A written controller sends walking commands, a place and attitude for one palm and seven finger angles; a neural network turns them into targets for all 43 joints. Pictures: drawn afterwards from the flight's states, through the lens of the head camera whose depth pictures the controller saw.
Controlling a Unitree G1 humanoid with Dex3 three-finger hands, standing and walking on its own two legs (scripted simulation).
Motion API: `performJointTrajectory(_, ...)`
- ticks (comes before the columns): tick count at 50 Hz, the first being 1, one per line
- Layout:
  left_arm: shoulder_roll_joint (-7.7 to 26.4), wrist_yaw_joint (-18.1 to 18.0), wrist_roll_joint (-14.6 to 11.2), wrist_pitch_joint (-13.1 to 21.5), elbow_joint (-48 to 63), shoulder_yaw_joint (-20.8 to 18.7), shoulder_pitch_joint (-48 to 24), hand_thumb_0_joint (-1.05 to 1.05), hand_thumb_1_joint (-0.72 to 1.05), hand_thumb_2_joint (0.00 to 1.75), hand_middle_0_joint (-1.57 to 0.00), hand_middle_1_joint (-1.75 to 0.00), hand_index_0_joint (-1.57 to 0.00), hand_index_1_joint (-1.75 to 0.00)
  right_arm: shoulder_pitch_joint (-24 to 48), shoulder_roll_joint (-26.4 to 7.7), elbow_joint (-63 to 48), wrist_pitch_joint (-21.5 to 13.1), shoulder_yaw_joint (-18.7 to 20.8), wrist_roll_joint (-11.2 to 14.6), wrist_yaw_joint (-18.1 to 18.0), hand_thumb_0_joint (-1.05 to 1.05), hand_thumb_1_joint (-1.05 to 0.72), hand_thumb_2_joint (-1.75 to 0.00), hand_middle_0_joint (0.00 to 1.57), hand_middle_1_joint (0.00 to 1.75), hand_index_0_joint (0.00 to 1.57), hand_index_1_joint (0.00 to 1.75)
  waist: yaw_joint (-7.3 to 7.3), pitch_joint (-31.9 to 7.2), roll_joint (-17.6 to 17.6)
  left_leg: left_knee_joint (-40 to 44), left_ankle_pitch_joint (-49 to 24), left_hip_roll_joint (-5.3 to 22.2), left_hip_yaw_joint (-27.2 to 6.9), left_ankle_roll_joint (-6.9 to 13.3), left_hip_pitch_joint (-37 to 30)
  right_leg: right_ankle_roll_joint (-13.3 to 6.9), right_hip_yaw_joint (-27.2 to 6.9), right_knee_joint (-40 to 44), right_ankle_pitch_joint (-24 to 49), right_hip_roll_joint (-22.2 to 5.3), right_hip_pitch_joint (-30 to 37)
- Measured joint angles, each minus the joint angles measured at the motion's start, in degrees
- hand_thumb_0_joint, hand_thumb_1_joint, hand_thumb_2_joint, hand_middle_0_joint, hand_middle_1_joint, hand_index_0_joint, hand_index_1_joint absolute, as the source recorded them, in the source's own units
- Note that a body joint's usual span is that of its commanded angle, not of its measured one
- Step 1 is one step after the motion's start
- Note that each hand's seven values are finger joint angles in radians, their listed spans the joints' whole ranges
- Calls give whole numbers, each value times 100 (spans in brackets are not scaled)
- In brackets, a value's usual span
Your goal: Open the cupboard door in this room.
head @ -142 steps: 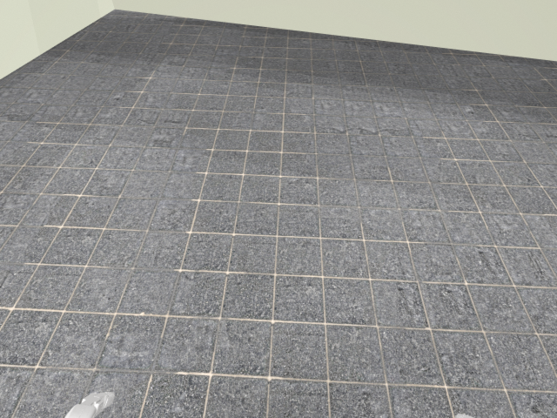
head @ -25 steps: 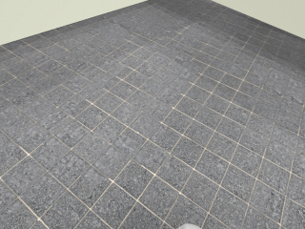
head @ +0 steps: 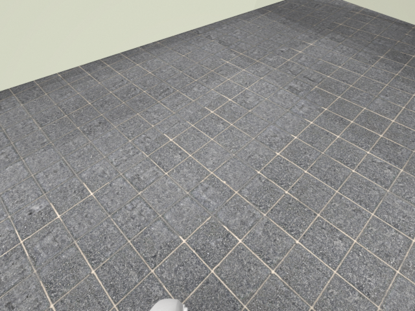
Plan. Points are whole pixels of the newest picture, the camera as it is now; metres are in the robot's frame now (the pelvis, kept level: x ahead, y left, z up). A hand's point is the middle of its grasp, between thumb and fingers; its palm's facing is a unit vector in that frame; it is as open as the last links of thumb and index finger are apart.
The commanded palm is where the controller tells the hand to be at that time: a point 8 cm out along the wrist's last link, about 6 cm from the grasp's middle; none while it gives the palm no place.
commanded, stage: turn or walk to find it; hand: left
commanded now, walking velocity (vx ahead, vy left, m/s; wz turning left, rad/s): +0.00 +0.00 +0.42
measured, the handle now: out of the picture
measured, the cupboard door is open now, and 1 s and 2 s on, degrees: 0 0 0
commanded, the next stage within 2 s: none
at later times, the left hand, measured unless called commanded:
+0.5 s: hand out of the picture +0.01 +0.29 -0.17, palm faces +0.24 -0.94 -0.23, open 7.3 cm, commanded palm none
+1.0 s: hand out of the picture -0.02 +0.21 -0.15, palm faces +0.40 -0.88 -0.27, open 7.3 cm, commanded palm none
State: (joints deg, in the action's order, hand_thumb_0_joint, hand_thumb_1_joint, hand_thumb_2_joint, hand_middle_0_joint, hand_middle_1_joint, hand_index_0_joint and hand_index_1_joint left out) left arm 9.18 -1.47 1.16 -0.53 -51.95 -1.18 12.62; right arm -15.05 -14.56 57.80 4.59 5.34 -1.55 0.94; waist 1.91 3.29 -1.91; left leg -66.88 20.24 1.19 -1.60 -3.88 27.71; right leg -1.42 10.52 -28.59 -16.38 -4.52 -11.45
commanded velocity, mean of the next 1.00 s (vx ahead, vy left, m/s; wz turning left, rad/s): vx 0.00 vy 0.00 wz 0.42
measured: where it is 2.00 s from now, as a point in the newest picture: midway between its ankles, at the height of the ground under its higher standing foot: outside the picture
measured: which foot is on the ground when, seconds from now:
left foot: up 0.00-0.20, down 0.22-0.78, up 0.80-1.00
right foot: down 0.00-0.22, up 0.24-0.76, down 0.78-1.00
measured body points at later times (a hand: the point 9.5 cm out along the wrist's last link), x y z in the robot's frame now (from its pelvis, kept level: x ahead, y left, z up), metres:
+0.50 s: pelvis -0.01 +0.07 +0.00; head +0.01 +0.10 +0.45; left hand +0.00 +0.34 -0.15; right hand +0.12 -0.16 -0.13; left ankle -0.03 +0.14 -0.74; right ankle -0.01 -0.10 -0.66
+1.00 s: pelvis -0.03 +0.01 +0.00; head +0.00 -0.02 +0.45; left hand -0.04 +0.26 -0.12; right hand +0.09 -0.23 -0.16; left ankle -0.11 +0.14 -0.65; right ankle +0.00 -0.08 -0.74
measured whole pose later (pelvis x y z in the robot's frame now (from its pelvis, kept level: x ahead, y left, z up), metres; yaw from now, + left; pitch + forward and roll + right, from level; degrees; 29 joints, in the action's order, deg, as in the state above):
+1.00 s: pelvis -0.03 +0.01 +0.00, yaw +25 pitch -1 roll +2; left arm 9.0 -1.5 1.0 -0.6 -52.6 -1.3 11.9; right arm -15.7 -14.7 57.6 4.4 5.6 -1.5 0.9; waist 2.3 2.8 -2.5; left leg -66.6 20.3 0.2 -2.2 -3.6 28.3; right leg -1.6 8.7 -28.2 -16.2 -4.0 -10.7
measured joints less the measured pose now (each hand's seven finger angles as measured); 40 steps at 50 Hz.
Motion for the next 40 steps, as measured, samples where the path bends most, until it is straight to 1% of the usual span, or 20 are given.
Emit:
performJointTrajectory(3,23,-1,29,-2,-80,-19,111,0,91,90,-21,-30,-21,-30,100,20,22,25,-27,11,-6,1,-91,-90,20,30,20,30,-78,50,82,528,232,100,107,-37,-194,39,146,-41,-24,-90,-20)
performJointTrajectory(7,149,12,72,-22,-189,-78,230,0,91,90,-21,-30,-21,-30,330,87,-28,-24,-98,56,-15,1,-91,-90,20,30,20,30,-225,137,251,1697,550,123,376,12,-630,153,298,-267,-119,-269,-128)
performJointTrajectory(9,242,18,72,-44,-256,-119,283,0,91,90,-21,-30,-21,-30,445,121,-100,-92,-134,75,-19,1,-91,-90,19,30,20,30,-273,157,332,2397,360,90,516,62,-908,246,385,-476,-216,-372,-210)
performJointTrajectory(10,289,21,56,-64,-286,-140,322,0,91,90,-21,-30,-21,-30,484,125,-151,-142,-152,78,-14,1,-91,-90,20,30,20,30,-281,142,353,2880,23,76,579,96,-1098,306,429,-638,-294,-423,-273)
performJointTrajectory(11,348,26,29,-99,-310,-168,357,0,91,90,-21,-30,-21,-30,524,140,-195,-207,-162,69,-11,1,-91,-90,20,30,20,30,-289,124,405,3133,-260,31,600,241,-1180,362,424,-883,-393,-503,-386)
performJointTrajectory(12,420,19,8,-162,-352,-197,355,0,91,90,-21,-30,-21,-30,583,190,-223,-258,-175,63,-16,1,-91,-90,20,30,20,30,-321,134,507,3055,-205,-45,629,408,-1144,430,223,-1279,-818,-534,-555)
performJointTrajectory(13,476,5,1,-236,-389,-218,355,0,91,90,-21,-30,-21,-30,631,231,-255,-290,-201,55,-17,1,-91,-90,20,30,20,30,-356,135,555,2989,-84,-73,646,540,-1135,456,-18,-1768,-1211,-471,-746)
performJointTrajectory(14,515,-6,6,-300,-427,-236,359,1,91,90,-21,-30,-21,-30,659,269,-282,-318,-225,43,-26,1,-91,-90,20,30,20,30,-372,108,569,3008,-6,-80,648,627,-1160,463,-210,-2235,-1408,-387,-924)
performJointTrajectory(16,561,6,15,-369,-500,-270,322,1,91,90,-21,-30,-20,-30,667,331,-334,-354,-264,26,-76,1,-91,-90,20,30,20,30,-346,41,542,3217,-40,-98,590,701,-1250,493,-447,-2961,-1325,-257,-1199)
performJointTrajectory(17,575,22,15,-372,-515,-280,279,1,91,90,-20,-30,-20,-30,663,353,-352,-368,-285,25,-101,1,-91,-90,20,30,20,30,-328,25,523,3363,-133,-117,544,687,-1305,515,-534,-3201,-1175,-218,-1297)
performJointTrajectory(19,589,53,9,-333,-489,-286,174,1,91,90,-20,-30,-20,-30,645,385,-367,-401,-323,36,-135,1,-90,-90,20,30,20,30,-310,21,490,3651,-322,-178,454,729,-1409,566,-672,-3465,-900,-179,-1429)
performJointTrajectory(21,583,67,-1,-286,-424,-280,71,1,91,90,-20,-30,-20,-30,613,404,-365,-424,-345,49,-150,1,-90,-90,20,30,20,30,-304,17,458,3888,-478,-239,377,770,-1492,621,-773,-3532,-712,-159,-1497)
performJointTrajectory(27,504,51,-20,-260,-254,-253,-248,1,91,90,-20,-30,-20,-30,406,436,-327,-415,-329,40,-155,1,-90,-90,20,30,20,30,-181,-18,365,4176,-713,-417,131,810,-1566,717,-944,-3096,-642,-93,-1391)
performJointTrajectory(32,382,38,-40,-269,-117,-216,-497,0,91,90,-20,-30,-20,-30,200,392,-260,-339,-273,1,-143,1,-90,-90,20,30,20,30,-21,-12,248,4123,-775,-517,-72,767,-1466,672,-971,-2348,-855,45,-1134)
performJointTrajectory(36,262,27,-69,-210,2,-160,-609,0,91,90,-20,-30,-20,-30,62,303,-198,-269,-209,-18,-131,1,-90,-90,20,30,20,30,81,-7,119,3964,-778,-573,-227,667,-1295,566,-958,-1429,-771,207,-767)
performJointTrajectory(38,212,23,-81,-145,61,-128,-598,0,91,90,-20,-30,-20,-30,-14,250,-172,-241,-176,0,-121,1,-90,-90,20,30,20,30,87,-38,69,3782,-729,-617,-294,587,-1152,519,-913,-658,-296,262,-442)
performJointTrajectory(39,183,15,-69,-93,78,-115,-577,0,91,90,-20,-30,-20,-30,-46,214,-157,-228,-153,24,-110,1,-90,-90,20,30,20,30,73,-54,23,3610,-664,-624,-330,537,-1049,379,-863,-315,-186,282,-288)
performJointTrajectory(40,129,4,-41,-51,71,-97,-563,0,91,90,-20,-30,-20,-30,-38,171,-128,-204,-120,43,-108,1,-90,-90,20,30,20,30,71,-25,-71,3280,-305,-596,-365,465,-919,221,-795,-304,-167,326,-273)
